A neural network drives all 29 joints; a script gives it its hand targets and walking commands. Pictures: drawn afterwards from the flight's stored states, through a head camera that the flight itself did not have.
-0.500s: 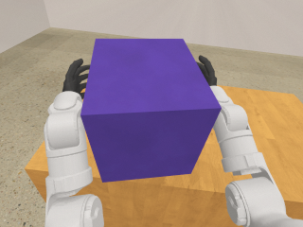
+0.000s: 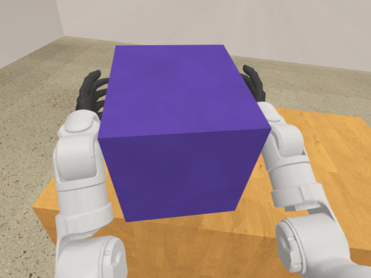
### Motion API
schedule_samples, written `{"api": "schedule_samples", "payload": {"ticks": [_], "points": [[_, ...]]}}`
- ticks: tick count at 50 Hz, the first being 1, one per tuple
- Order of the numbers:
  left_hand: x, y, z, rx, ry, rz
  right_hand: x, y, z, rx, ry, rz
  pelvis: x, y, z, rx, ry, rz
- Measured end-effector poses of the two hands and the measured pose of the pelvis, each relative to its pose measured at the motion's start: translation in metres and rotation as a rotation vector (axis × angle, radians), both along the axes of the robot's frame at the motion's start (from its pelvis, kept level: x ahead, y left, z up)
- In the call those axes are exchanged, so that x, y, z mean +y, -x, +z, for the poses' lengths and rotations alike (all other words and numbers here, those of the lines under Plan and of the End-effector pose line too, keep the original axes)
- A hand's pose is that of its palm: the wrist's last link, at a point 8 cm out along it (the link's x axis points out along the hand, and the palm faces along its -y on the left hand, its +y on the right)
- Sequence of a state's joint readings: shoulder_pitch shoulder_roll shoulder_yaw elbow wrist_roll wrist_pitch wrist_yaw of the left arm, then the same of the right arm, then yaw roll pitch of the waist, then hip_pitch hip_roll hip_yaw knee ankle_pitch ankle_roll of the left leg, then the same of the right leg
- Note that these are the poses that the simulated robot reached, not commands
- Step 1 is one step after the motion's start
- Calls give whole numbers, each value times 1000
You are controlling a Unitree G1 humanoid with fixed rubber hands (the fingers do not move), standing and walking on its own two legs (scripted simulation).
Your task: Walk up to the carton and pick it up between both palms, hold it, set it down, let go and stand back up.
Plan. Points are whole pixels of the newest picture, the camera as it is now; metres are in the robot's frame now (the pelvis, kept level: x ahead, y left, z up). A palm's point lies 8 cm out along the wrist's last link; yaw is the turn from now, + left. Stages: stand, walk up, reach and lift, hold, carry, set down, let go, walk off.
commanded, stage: hold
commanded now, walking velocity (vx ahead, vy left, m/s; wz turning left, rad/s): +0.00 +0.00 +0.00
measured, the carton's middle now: (176, 129) +0.35 +0.00 +0.21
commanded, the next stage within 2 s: none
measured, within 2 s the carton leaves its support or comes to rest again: neither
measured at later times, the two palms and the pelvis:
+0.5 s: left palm (91, 111) +0.36 +0.16 +0.24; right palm (254, 103) +0.37 -0.15 +0.26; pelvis +0.00 +0.00 +0.00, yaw +0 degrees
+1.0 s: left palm (91, 109) +0.36 +0.16 +0.25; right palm (255, 101) +0.37 -0.15 +0.26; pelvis +0.00 +0.00 +0.00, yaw +0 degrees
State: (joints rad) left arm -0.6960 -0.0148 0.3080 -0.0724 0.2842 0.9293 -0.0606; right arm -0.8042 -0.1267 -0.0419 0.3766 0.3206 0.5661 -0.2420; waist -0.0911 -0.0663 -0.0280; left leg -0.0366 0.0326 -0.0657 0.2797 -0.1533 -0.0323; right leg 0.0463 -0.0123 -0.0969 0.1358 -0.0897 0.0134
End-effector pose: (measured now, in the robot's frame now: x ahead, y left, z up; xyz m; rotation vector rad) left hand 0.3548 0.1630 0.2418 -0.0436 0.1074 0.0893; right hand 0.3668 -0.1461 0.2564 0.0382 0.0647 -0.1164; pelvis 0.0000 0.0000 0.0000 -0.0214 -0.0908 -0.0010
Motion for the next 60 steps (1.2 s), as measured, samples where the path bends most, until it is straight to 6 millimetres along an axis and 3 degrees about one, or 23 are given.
{"api": "schedule_samples", "payload": {"ticks": [60], "points": [[-2,-2,10,1,-6,-2,-2,-3,9,8,-4,-1,-1,1,0,3,0,-1]]}}
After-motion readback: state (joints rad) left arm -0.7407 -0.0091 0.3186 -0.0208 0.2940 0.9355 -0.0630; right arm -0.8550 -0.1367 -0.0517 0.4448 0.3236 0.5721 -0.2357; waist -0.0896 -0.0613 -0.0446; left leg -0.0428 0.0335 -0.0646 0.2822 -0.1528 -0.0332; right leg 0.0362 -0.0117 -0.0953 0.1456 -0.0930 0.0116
